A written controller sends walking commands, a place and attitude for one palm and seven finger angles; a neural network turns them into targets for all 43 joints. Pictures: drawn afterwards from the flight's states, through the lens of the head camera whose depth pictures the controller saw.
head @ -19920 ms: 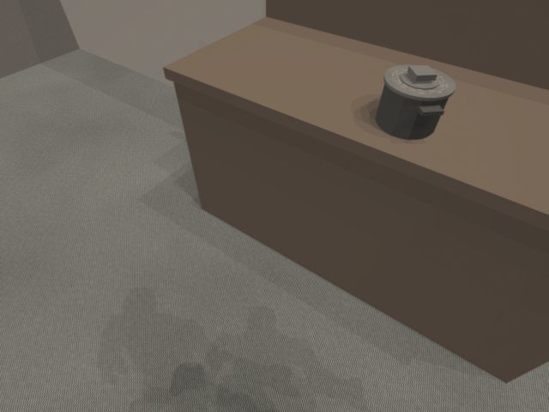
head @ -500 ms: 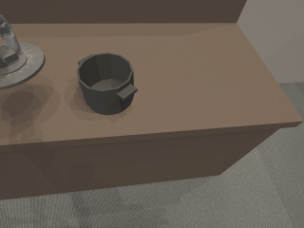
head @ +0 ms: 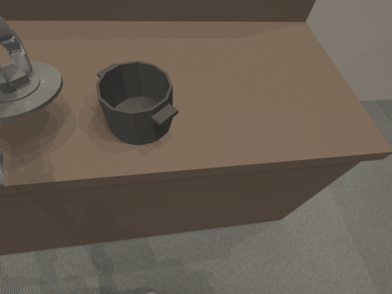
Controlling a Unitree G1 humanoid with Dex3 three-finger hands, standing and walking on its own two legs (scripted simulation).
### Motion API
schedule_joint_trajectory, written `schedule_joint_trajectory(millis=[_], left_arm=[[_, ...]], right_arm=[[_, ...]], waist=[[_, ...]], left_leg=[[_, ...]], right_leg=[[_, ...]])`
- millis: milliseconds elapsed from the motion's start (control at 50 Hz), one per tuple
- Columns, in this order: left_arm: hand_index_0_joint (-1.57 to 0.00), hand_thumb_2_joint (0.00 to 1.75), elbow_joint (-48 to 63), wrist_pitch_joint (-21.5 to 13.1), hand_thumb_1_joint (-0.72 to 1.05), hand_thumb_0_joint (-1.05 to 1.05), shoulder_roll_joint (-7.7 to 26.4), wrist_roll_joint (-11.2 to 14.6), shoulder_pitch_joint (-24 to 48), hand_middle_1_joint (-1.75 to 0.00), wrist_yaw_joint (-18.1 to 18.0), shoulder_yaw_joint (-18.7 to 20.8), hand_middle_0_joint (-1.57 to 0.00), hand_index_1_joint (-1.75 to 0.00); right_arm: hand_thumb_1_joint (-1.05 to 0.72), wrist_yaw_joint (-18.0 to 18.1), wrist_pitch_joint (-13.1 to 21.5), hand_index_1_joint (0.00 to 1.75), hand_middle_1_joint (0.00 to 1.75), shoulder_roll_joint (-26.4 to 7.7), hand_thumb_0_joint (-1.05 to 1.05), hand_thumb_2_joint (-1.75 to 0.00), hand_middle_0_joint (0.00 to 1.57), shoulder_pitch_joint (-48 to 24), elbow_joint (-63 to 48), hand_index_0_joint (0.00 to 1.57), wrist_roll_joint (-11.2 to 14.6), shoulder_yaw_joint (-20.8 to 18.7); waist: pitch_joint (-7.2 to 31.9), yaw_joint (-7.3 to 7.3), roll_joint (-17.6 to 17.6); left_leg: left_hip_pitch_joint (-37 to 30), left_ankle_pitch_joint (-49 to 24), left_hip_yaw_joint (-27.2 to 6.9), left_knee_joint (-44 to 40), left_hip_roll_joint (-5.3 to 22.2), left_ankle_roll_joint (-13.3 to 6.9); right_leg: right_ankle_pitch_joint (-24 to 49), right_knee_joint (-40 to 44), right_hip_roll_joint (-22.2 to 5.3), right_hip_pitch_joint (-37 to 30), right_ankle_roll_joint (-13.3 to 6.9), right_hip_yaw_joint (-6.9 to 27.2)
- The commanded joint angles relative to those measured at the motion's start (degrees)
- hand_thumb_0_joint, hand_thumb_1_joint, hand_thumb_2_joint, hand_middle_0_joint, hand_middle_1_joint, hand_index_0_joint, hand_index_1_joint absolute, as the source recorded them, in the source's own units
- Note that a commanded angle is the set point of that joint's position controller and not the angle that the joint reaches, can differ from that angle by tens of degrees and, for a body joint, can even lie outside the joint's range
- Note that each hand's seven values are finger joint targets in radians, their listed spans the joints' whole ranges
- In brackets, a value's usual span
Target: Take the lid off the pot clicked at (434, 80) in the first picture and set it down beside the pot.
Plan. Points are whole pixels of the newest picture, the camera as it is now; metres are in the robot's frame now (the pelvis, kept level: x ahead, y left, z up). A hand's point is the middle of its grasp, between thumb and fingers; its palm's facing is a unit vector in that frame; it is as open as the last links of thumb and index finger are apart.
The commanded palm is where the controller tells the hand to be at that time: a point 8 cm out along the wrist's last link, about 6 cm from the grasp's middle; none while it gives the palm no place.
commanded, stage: lower the lid onto the table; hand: left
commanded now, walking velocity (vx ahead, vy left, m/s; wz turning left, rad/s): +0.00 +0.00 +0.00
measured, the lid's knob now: (7, 78) +0.51 +0.31 +0.13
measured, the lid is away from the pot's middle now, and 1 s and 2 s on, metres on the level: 0.22 0.24 0.23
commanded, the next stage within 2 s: none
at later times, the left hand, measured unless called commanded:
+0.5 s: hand (8, 85) +0.50 +0.31 +0.13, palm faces -0.48 -0.20 -0.85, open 7.8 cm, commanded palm +0.57 +0.31 +0.21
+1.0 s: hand (13, 100) +0.49 +0.31 +0.10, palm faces -0.50 -0.19 -0.84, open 7.8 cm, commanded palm +0.57 +0.31 +0.17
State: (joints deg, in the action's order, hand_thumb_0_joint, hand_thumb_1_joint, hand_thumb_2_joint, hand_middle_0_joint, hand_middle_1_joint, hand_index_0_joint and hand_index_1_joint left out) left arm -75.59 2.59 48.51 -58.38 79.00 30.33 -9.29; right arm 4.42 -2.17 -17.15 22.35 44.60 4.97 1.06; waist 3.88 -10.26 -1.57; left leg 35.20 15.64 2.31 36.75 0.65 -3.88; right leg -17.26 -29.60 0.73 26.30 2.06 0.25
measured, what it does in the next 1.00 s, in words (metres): stands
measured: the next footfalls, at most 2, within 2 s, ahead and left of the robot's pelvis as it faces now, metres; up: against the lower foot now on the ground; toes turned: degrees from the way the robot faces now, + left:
none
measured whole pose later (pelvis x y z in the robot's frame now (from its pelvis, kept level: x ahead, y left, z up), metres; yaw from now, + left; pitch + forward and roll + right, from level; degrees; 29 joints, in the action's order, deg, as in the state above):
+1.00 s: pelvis +0.00 +0.00 -0.01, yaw -2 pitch +17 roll -5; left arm -76.7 -1.2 51.9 -59.2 72.7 27.5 -5.4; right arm 6.7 -4.2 -16.4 22.3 43.3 5.5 2.0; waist 4.9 -11.7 -1.8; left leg 42.8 18.6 2.2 43.9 2.4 -3.7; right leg -19.6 -36.0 2.4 33.8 2.0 0.5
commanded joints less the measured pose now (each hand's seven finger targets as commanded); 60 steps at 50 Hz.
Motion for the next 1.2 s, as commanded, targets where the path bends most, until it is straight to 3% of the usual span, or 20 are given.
schedule_joint_trajectory(millis=[0,80,120,180,220,260,300,340,400,460,480,560,600,700,780,860,960,980,1040,1180], left_arm=[[-0.81,0.98,12.0,-0.5,0.53,0.00,14.4,-1.0,32.8,-1.09,-3.8,2.4,-0.77,-1.08],[-0.81,0.98,12.8,-1.4,0.53,0.00,18.7,-1.3,33.1,-1.09,-4.3,4.7,-0.77,-1.08],[-0.81,0.98,14.9,-1.6,0.53,0.00,18.3,-1.5,35.4,-1.09,-4.5,4.1,-0.77,-1.08],[-0.81,0.98,16.2,-2.2,0.53,0.00,20.0,-1.4,34.7,-1.09,-4.7,5.5,-0.77,-1.08],[-0.81,0.98,15.5,-2.1,0.53,0.00,18.8,-1.6,34.0,-1.09,-4.8,4.9,-0.77,-1.08],[-0.81,0.98,12.7,-2.3,0.53,0.00,15.8,-0.7,30.5,-1.09,-4.1,3.1,-0.77,-1.08],[-0.81,0.98,10.6,-1.5,0.53,0.00,17.9,-1.3,29.7,-1.09,-4.4,4.6,-0.77,-1.08],[-0.81,0.98,8.6,-1.3,0.53,0.00,16.2,-0.9,27.5,-1.09,-4.2,3.3,-0.77,-1.08],[-0.81,0.98,12.2,-1.6,0.53,0.00,19.0,-1.4,30.3,-1.09,-4.8,5.0,-0.77,-1.08],[-0.81,0.98,15.4,-2.3,0.53,0.00,16.9,-0.1,30.7,-1.09,-4.4,3.9,-0.77,-1.08],[-0.81,0.98,17.1,-2.2,0.53,0.00,19.6,-0.7,33.1,-1.09,-4.9,5.6,-0.77,-1.08],[-0.81,0.98,13.9,-2.7,0.53,0.00,17.1,0.3,28.3,-1.09,-4.4,4.2,-0.77,-1.08],[-0.81,0.98,11.1,-2.4,0.53,0.00,19.3,-0.6,26.8,-1.09,-4.9,5.4,-0.77,-1.08],[-0.81,0.98,12.5,-2.9,0.53,0.00,19.1,-1.4,27.3,-1.09,-5.6,5.3,-0.77,-1.08],[-0.81,0.98,13.8,-3.5,0.53,0.00,22.2,-1.1,27.1,-1.09,-5.8,7.4,-0.77,-1.08],[-0.81,0.98,13.9,-4.1,0.53,0.00,19.5,-0.1,25.6,-1.09,-5.6,5.8,-0.77,-1.08],[-0.81,0.98,13.6,-4.9,0.53,0.00,19.0,0.1,24.6,-1.09,-5.7,5.8,-0.77,-1.08],[-0.81,0.98,14.7,-4.8,0.53,0.00,21.5,-0.4,26.3,-1.09,-6.1,7.3,-0.77,-1.08],[-0.81,0.98,12.4,-5.0,0.53,0.00,19.7,-0.3,24.2,-1.09,-6.1,6.2,-0.77,-1.08],[-0.81,0.98,14.6,-6.1,0.53,0.00,20.1,-0.7,25.5,-1.09,-6.6,6.9,-0.77,-1.08]], right_arm=[[-0.90,1.3,0.2,0.30,0.30,-11.8,0.00,-0.90,0.20,8.6,-1.9,0.20,-0.1,-3.6],[-0.90,2.0,0.1,0.30,0.30,-11.8,0.00,-0.90,0.20,8.8,-2.4,0.20,0.1,-3.3],[-0.90,2.2,0.2,0.30,0.30,-11.6,0.00,-0.90,0.20,9.0,-2.6,0.20,0.2,-3.4],[-0.90,2.5,0.3,0.30,0.30,-11.6,0.00,-0.90,0.20,9.2,-2.5,0.20,0.1,-3.5],[-0.90,2.5,0.4,0.30,0.30,-11.4,0.00,-0.90,0.20,9.7,-2.3,0.20,0.1,-3.5],[-0.90,2.5,0.4,0.30,0.30,-11.2,0.00,-0.90,0.20,9.7,-2.0,0.20,0.2,-3.2],[-0.90,2.3,-0.4,0.30,0.30,-11.5,0.00,-0.90,0.20,9.9,-1.9,0.20,0.1,-3.5],[-0.90,2.2,-0.6,0.30,0.30,-11.5,0.00,-0.90,0.20,9.7,-2.0,0.20,0.3,-3.3],[-0.90,2.3,-1.1,0.30,0.30,-11.5,0.00,-0.90,0.20,9.9,-2.0,0.20,0.0,-3.4],[-0.90,2.7,-0.8,0.30,0.30,-11.1,0.00,-0.90,0.20,9.5,-2.2,0.20,0.3,-3.3],[-0.90,2.7,-1.0,0.30,0.30,-11.5,0.00,-0.90,0.20,10.0,-2.0,0.20,0.0,-3.7],[-0.90,3.0,-0.7,0.30,0.30,-11.0,0.00,-0.90,0.20,9.6,-2.0,0.20,0.4,-3.2],[-0.90,3.0,-1.2,0.30,0.30,-11.4,0.00,-0.90,0.20,9.7,-2.0,0.20,0.3,-3.2],[-0.90,3.1,-1.4,0.30,0.30,-11.1,0.00,-0.90,0.20,9.6,-2.5,0.20,0.2,-3.1],[-0.90,3.3,-1.8,0.30,0.30,-11.4,0.00,-0.90,0.20,9.4,-2.8,0.20,0.1,-3.1],[-0.90,3.6,-1.5,0.30,0.30,-11.1,0.00,-0.90,0.20,8.7,-3.0,0.20,0.5,-2.8],[-0.90,3.8,-1.5,0.30,0.30,-11.2,0.00,-0.90,0.20,9.2,-2.7,0.20,0.4,-2.9],[-0.90,3.8,-1.8,0.30,0.30,-11.6,0.00,-0.90,0.20,9.8,-2.5,0.20,0.2,-3.2],[-0.90,3.8,-1.8,0.30,0.30,-11.4,0.00,-0.90,0.20,9.8,-2.6,0.20,0.3,-3.0],[-0.90,3.8,-2.1,0.30,0.30,-11.6,0.00,-0.90,0.20,10.3,-2.2,0.20,-0.1,-3.4]], waist=[[25.0,-0.14,-11.2],[27.9,-0.20,-8.7],[29.2,-0.41,-12.7],[30.5,-0.24,-13.4],[29.9,-0.51,-14.9],[28.3,-0.36,-12.4],[26.7,-0.70,-11.3],[24.2,-1.05,-9.8],[28.0,-0.63,-12.8],[30.1,-0.55,-13.2],[31.8,-0.87,-14.2],[29.4,-0.94,-12.1],[26.8,-1.33,-11.9],[27.8,-1.02,-15.2],[29.5,-0.97,-12.7],[28.6,-0.87,-12.3],[28.5,-1.29,-12.7],[29.6,-1.53,-12.9],[27.2,-1.66,-13.5],[29.0,-1.46,-16.2]], left_leg=[[-32.7,-24.8,-4.5,-0.4,0.4,0.5],[-30.6,-23.2,-3.6,0.2,0.3,-0.1],[-32.2,-24.1,-3.7,0.6,0.4,0.1],[-33.8,-28.2,-3.9,1.7,0.9,0.4],[-33.9,-29.6,-3.9,2.2,0.8,0.5],[-32.8,-31.8,-3.7,2.3,0.9,0.5],[-30.5,-28.2,-3.4,2.7,0.8,0.2],[-27.6,-23.7,-2.8,2.3,0.4,-0.1],[-29.9,-28.7,-3.2,3.5,0.7,0.0],[-32.1,-31.9,-3.4,3.8,1.2,0.0],[-33.3,-31.1,-3.7,3.9,1.5,0.1],[-30.3,-30.4,-3.0,4.3,0.9,-0.3],[-27.5,-25.4,-2.7,4.4,0.8,-0.3],[-28.8,-27.8,-3.2,5.0,1.0,0.1],[-27.1,-25.7,-2.7,5.3,0.9,-0.2],[-26.6,-25.1,-2.7,5.2,1.0,-0.3],[-27.2,-25.1,-3.1,5.6,1.3,-0.2],[-27.2,-23.1,-3.3,5.5,1.5,-0.1],[-26.1,-22.3,-3.5,5.6,1.2,0.0],[-28.9,-25.2,-4.7,6.1,2.2,0.9]], right_leg=[[12.8,2.3,4.5,9.1,-2.9,-3.7],[14.6,1.4,4.6,6.1,-2.6,-3.1],[14.6,1.3,4.5,7.1,-2.6,-3.0],[15.6,0.8,4.7,7.7,-2.4,-3.0],[16.2,0.6,4.7,8.8,-2.5,-3.1],[16.6,0.1,5.1,9.0,-2.5,-3.7],[16.1,0.2,5.0,9.4,-2.3,-3.4],[15.2,0.3,5.0,9.4,-2.4,-3.4],[17.2,-0.5,5.1,8.8,-2.5,-3.2],[17.4,-1.0,5.1,9.2,-2.3,-3.5],[16.9,-0.6,5.2,9.4,-2.0,-3.0],[17.6,-1.4,5.2,9.1,-2.1,-3.4],[16.1,-1.3,5.0,9.9,-2.1,-3.2],[15.8,-2.0,5.2,11.3,-2.4,-3.3],[16.1,-2.5,5.1,9.6,-2.0,-2.9],[15.2,-3.0,5.1,10.5,-2.2,-3.3],[13.8,-3.3,5.2,12.7,-2.2,-3.5],[13.1,-3.1,5.1,12.5,-2.0,-3.1],[12.5,-3.2,5.2,14.0,-2.4,-3.4],[10.6,-4.0,5.4,17.3,-2.4,-3.7]])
